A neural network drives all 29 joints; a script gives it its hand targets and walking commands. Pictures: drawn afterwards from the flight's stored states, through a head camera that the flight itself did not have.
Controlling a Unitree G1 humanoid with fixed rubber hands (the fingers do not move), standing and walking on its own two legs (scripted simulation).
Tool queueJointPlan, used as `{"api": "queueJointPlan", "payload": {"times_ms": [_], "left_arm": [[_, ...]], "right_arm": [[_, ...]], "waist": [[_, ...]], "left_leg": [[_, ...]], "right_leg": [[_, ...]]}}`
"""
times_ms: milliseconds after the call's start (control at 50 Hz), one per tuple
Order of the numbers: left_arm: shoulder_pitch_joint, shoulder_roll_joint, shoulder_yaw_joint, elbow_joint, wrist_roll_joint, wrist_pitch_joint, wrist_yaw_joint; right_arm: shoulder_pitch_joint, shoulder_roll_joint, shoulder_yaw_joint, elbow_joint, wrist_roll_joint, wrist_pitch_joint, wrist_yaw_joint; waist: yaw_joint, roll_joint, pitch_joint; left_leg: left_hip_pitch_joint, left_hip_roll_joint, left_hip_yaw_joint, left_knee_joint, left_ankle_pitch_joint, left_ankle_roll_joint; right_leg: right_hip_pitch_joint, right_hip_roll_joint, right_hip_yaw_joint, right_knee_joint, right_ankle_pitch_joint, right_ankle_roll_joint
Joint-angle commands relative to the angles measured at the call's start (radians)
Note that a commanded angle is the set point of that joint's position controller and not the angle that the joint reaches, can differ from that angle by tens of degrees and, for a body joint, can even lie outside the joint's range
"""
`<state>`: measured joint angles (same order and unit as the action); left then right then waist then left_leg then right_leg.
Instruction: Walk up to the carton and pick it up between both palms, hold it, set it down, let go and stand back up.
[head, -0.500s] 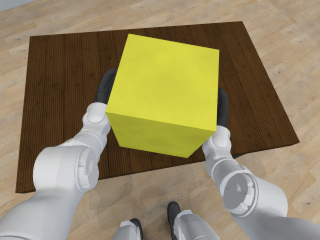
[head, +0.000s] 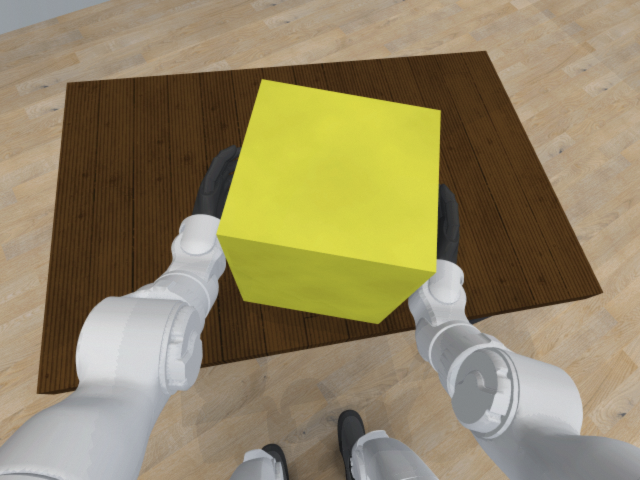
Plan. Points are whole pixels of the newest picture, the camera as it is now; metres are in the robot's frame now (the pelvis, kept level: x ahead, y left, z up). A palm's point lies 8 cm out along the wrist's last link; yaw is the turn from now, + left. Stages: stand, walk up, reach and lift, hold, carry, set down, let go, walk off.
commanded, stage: reach and lift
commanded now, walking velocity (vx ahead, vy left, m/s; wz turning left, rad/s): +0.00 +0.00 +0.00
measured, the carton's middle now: (328, 219) +0.43 -0.05 -0.03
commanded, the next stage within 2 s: none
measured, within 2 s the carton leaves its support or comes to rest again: leaves its support in 0.48 s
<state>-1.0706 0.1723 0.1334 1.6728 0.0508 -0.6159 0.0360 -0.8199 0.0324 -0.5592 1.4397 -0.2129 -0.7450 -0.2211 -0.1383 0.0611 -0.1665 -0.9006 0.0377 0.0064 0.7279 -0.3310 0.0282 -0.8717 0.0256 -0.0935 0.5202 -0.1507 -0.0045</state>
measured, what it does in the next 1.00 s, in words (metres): stands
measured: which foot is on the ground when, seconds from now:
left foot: down 0.00-1.00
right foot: down 0.00-1.00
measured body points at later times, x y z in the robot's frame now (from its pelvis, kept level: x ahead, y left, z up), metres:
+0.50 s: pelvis +0.01 -0.01 +0.00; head +0.13 +0.02 +0.43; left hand +0.47 +0.10 -0.01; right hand +0.39 -0.19 -0.02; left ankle -0.02 +0.08 -0.71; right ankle +0.03 -0.13 -0.71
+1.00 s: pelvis +0.00 +0.00 +0.02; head +0.02 +0.00 +0.47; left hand +0.45 +0.11 +0.11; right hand +0.40 -0.18 +0.09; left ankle -0.02 +0.08 -0.71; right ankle +0.03 -0.13 -0.71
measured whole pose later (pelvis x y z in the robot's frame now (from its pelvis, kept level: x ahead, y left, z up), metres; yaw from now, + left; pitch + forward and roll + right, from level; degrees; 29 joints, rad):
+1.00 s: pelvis +0.00 +0.00 +0.02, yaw +3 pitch +14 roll -3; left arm -0.92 0.15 -0.04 1.27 -0.13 -0.06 0.09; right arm -0.67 -0.01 -0.17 0.89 0.05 0.04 -0.25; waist -0.14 0.10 -0.24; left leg -0.55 0.01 -0.01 0.65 -0.34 0.04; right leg -0.54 0.00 -0.10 0.48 -0.18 0.01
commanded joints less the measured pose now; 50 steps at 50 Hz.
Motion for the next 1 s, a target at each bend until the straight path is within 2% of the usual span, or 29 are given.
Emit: {"api": "queueJointPlan", "payload": {"times_ms": [0, 20, 60, 80, 120, 140, 160, 220, 240, 260, 320, 380, 420, 480, 560, 580, 600, 640, 680, 720, 740, 760, 780, 800, 820, 840, 880, 920, 980], "left_arm": [[-0.449, -0.605, -0.151, -0.057, 0.123, -0.009, -0.141], [-0.438, -0.602, -0.145, -0.061, 0.120, -0.002, -0.134], [-0.441, -0.621, -0.154, -0.075, 0.121, 0.002, -0.132], [-0.417, -0.611, -0.162, -0.083, 0.118, 0.003, -0.133], [-0.420, -0.634, -0.182, -0.098, 0.107, -0.003, -0.129], [-0.438, -0.623, -0.178, -0.109, 0.100, -0.001, -0.129], [-0.447, -0.633, -0.199, -0.106, 0.099, 0.005, -0.132], [-0.434, -0.630, -0.185, -0.109, 0.087, 0.022, -0.135], [-0.440, -0.637, -0.189, -0.117, 0.090, 0.028, -0.135], [-0.460, -0.630, -0.203, -0.128, 0.078, 0.028, -0.135], [-0.489, -0.639, -0.229, -0.167, 0.046, 0.028, -0.132], [-0.501, -0.683, -0.256, -0.172, 0.015, 0.035, -0.135], [-0.539, -0.711, -0.288, -0.221, 0.001, 0.048, -0.126], [-0.546, -0.732, -0.331, -0.291, -0.031, 0.072, -0.115], [-0.599, -0.783, -0.405, -0.410, -0.095, 0.099, -0.099], [-0.608, -0.815, -0.422, -0.445, -0.111, 0.108, -0.099], [-0.641, -0.827, -0.431, -0.491, -0.124, 0.114, -0.094], [-0.691, -0.874, -0.491, -0.586, -0.166, 0.137, -0.083], [-0.634, -0.893, -0.507, -0.640, -0.168, 0.188, -0.074], [-0.650, -0.923, -0.505, -0.697, -0.185, 0.243, -0.081], [-0.660, -0.931, -0.526, -0.741, -0.208, 0.262, -0.080], [-0.650, -0.950, -0.521, -0.762, -0.205, 0.287, -0.080], [-0.647, -0.940, -0.516, -0.791, -0.204, 0.309, -0.084], [-0.660, -0.896, -0.473, -0.788, -0.198, 0.328, -0.089], [-0.655, -0.886, -0.449, -0.793, -0.187, 0.347, -0.096], [-0.661, -0.888, -0.434, -0.794, -0.184, 0.370, -0.103], [-0.641, -0.880, -0.426, -0.812, -0.183, 0.411, -0.116], [-0.654, -0.851, -0.357, -0.787, -0.157, 0.448, -0.131], [-0.617, -0.805, -0.254, -0.740, -0.083, 0.502, -0.160]], "right_arm": [[-0.484, 0.553, 0.270, 0.066, -0.183, 0.025, 0.165], [-0.474, 0.550, 0.263, 0.073, -0.177, 0.031, 0.165], [-0.475, 0.547, 0.274, 0.044, -0.167, 0.031, 0.170], [-0.483, 0.539, 0.285, 0.016, -0.163, 0.031, 0.172], [-0.470, 0.544, 0.292, 0.031, -0.150, 0.016, 0.174], [-0.479, 0.548, 0.305, 0.031, -0.144, 0.020, 0.173], [-0.488, 0.549, 0.301, 0.024, -0.145, 0.023, 0.172], [-0.489, 0.541, 0.316, 0.008, -0.126, 0.046, 0.166], [-0.472, 0.551, 0.320, 0.026, -0.129, 0.054, 0.164], [-0.485, 0.551, 0.319, 0.012, -0.118, 0.062, 0.161], [-0.505, 0.587, 0.365, -0.039, -0.100, 0.088, 0.159], [-0.519, 0.620, 0.407, -0.094, -0.072, 0.121, 0.158], [-0.519, 0.649, 0.426, -0.116, -0.055, 0.149, 0.155], [-0.545, 0.672, 0.491, -0.206, 0.000, 0.193, 0.156], [-0.576, 0.725, 0.595, -0.339, 0.055, 0.265, 0.155], [-0.587, 0.744, 0.619, -0.399, 0.064, 0.288, 0.149], [-0.608, 0.770, 0.644, -0.437, 0.073, 0.310, 0.150], [-0.624, 0.788, 0.684, -0.521, 0.097, 0.362, 0.149], [-0.623, 0.788, 0.719, -0.589, 0.136, 0.430, 0.144], [-0.658, 0.783, 0.740, -0.701, 0.163, 0.499, 0.140], [-0.666, 0.798, 0.757, -0.745, 0.179, 0.527, 0.138], [-0.679, 0.809, 0.778, -0.800, 0.196, 0.559, 0.141], [-0.684, 0.790, 0.793, -0.851, 0.205, 0.592, 0.136], [-0.672, 0.787, 0.794, -0.818, 0.215, 0.629, 0.134], [-0.659, 0.784, 0.796, -0.826, 0.232, 0.660, 0.132], [-0.684, 0.789, 0.808, -0.857, 0.239, 0.681, 0.134], [-0.708, 0.786, 0.830, -0.889, 0.273, 0.726, 0.132], [-0.699, 0.795, 0.799, -0.839, 0.262, 0.770, 0.128], [-0.650, 0.758, 0.718, -0.734, 0.245, 0.796, 0.119]], "waist": [[-0.014, 0.114, -0.753], [-0.003, 0.129, -0.747], [-0.018, 0.113, -0.776], [-0.010, 0.114, -0.770], [-0.027, 0.135, -0.811], [-0.008, 0.128, -0.824], [-0.037, 0.135, -0.808], [-0.014, 0.118, -0.809], [-0.038, 0.116, -0.819], [-0.044, 0.120, -0.815], [-0.039, 0.100, -0.869], [-0.033, 0.118, -0.887], [-0.055, 0.127, -0.926], [-0.046, 0.156, -0.939], [-0.040, 0.146, -0.984], [-0.055, 0.122, -1.006], [-0.049, 0.115, -1.026], [-0.069, 0.144, -1.032], [-0.054, 0.153, -0.992], [-0.073, 0.116, -0.966], [-0.068, 0.126, -0.977], [-0.047, 0.115, -0.953], [-0.063, 0.067, -0.935], [-0.058, 0.051, -0.869], [-0.049, 0.070, -0.825], [-0.040, 0.036, -0.827], [-0.023, 0.037, -0.778], [-0.033, -0.012, -0.655], [-0.034, -0.034, -0.489]], "left_leg": [[0.475, -0.026, -0.022, -0.003, 0.563, -0.132], [0.496, -0.026, -0.016, -0.001, 0.602, -0.135], [0.514, -0.026, -0.024, 0.000, 0.640, -0.129], [0.502, -0.029, -0.018, 0.004, 0.657, -0.131], [0.513, -0.022, -0.032, 0.006, 0.732, -0.139], [0.528, -0.024, -0.018, 0.011, 0.724, -0.137], [0.525, -0.029, -0.020, 0.006, 0.698, -0.143], [0.495, -0.034, -0.017, -0.002, 0.682, -0.135], [0.480, -0.037, -0.019, -0.006, 0.668, -0.129], [0.472, -0.038, -0.017, -0.009, 0.641, -0.135], [0.411, -0.046, -0.019, -0.003, 0.585, -0.127], [0.394, -0.054, -0.023, -0.010, 0.561, -0.116], [0.461, -0.050, -0.029, 0.013, 0.611, -0.129], [0.499, -0.049, -0.041, 0.034, 0.659, -0.136], [0.480, -0.059, -0.060, 0.047, 0.633, -0.131], [0.488, -0.061, -0.072, 0.045, 0.627, -0.132], [0.475, -0.062, -0.079, 0.039, 0.623, -0.125], [0.529, -0.057, -0.095, 0.039, 0.641, -0.135], [0.583, -0.056, -0.101, 0.042, 0.670, -0.136], [0.576, -0.054, -0.114, 0.020, 0.608, -0.133], [0.605, -0.052, -0.113, 0.017, 0.639, -0.133], [0.603, -0.060, -0.121, 0.015, 0.624, -0.133], [0.591, -0.067, -0.127, -0.005, 0.593, -0.120], [0.547, -0.066, -0.124, -0.032, 0.529, -0.102], [0.543, -0.069, -0.118, -0.064, 0.514, -0.097], [0.547, -0.074, -0.118, -0.082, 0.491, -0.095], [0.522, -0.074, -0.124, -0.107, 0.447, -0.084], [0.502, -0.073, -0.116, -0.173, 0.337, -0.067], [0.495, -0.072, -0.098, -0.258, 0.255, -0.052]], "right_leg": [[0.366, 0.029, -0.006, 0.026, 0.371, -0.053], [0.350, 0.030, -0.005, 0.020, 0.363, -0.053], [0.367, 0.040, -0.009, 0.012, 0.405, -0.052], [0.395, 0.035, -0.005, 0.011, 0.435, -0.053], [0.411, 0.040, -0.005, 0.017, 0.470, -0.052], [0.413, 0.036, -0.003, 0.010, 0.476, -0.051], [0.412, 0.038, -0.012, 0.005, 0.472, -0.044], [0.446, 0.035, 0.004, 0.012, 0.482, -0.040], [0.464, 0.036, 0.002, 0.011, 0.517, -0.040], [0.472, 0.033, -0.006, 0.009, 0.508, -0.036], [0.515, 0.027, 0.020, 0.042, 0.543, -0.028], [0.522, 0.026, 0.022, 0.055, 0.535, -0.026], [0.505, 0.037, 0.011, 0.042, 0.525, -0.024], [0.471, 0.040, 0.023, 0.053, 0.511, -0.022], [0.494, 0.038, 0.026, 0.084, 0.510, -0.010], [0.510, 0.044, 0.031, 0.082, 0.522, -0.010], [0.531, 0.047, 0.036, 0.085, 0.530, -0.006], [0.502, 0.059, 0.025, 0.081, 0.479, -0.007], [0.465, 0.061, 0.040, 0.072, 0.445, -0.006], [0.506, 0.070, 0.041, 0.070, 0.409, -0.003], [0.529, 0.072, 0.042, 0.069, 0.421, 0.002], [0.539, 0.073, 0.050, 0.058, 0.418, 0.007], [0.582, 0.072, 0.054, 0.048, 0.431, 0.014], [0.617, 0.069, 0.065, 0.041, 0.403, 0.017], [0.659, 0.059, 0.072, 0.031, 0.411, 0.020], [0.695, 0.054, 0.075, 0.024, 0.418, 0.032], [0.746, 0.046, 0.089, 0.028, 0.402, 0.032], [0.774, 0.032, 0.101, -0.019, 0.331, 0.033], [0.845, 0.016, 0.103, -0.081, 0.294, 0.035]]}}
